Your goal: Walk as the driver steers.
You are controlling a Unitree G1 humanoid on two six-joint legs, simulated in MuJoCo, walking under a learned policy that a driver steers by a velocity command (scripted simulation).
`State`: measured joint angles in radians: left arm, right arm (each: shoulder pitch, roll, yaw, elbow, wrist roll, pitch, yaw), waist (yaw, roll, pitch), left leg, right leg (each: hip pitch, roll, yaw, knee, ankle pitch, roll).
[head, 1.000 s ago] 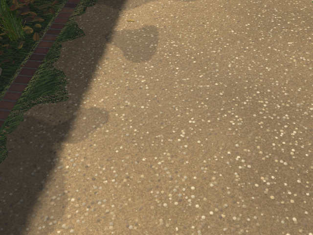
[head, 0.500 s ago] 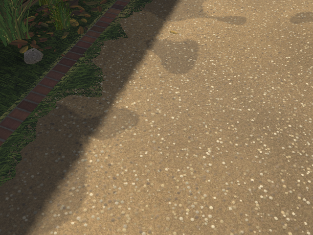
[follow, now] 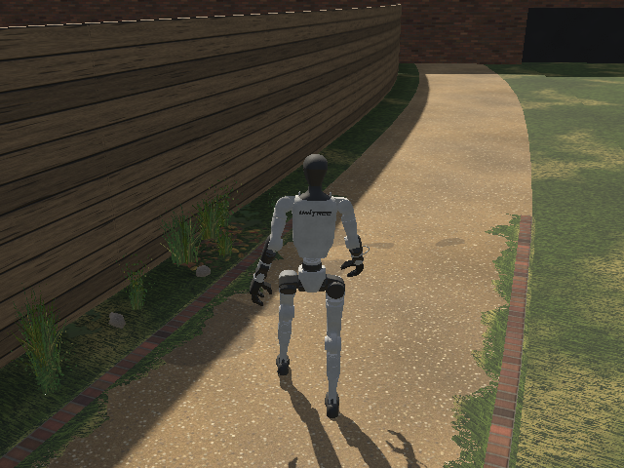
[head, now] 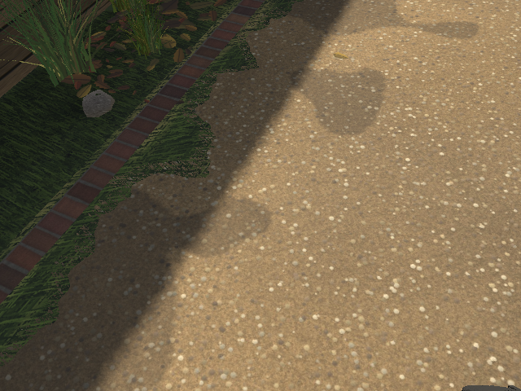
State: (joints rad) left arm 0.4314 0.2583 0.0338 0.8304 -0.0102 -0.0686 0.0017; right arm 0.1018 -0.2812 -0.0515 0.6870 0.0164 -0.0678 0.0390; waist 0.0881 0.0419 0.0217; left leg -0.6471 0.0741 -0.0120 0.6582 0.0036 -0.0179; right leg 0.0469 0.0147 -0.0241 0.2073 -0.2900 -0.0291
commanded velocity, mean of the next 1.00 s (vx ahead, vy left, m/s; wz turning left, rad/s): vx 0.49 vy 0.00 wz -0.45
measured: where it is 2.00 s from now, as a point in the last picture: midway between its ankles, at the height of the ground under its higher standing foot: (440, 215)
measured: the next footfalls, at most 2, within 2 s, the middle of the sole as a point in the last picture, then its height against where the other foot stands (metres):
left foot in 0.14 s outside the picture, level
right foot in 0.66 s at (371, 382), level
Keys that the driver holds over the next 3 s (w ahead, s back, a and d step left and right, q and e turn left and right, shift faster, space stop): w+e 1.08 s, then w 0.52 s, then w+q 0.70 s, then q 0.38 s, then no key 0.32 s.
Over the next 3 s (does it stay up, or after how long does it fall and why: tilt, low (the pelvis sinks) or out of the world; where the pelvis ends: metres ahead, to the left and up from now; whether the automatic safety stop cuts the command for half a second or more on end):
stays up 1.34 -0.54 -0.01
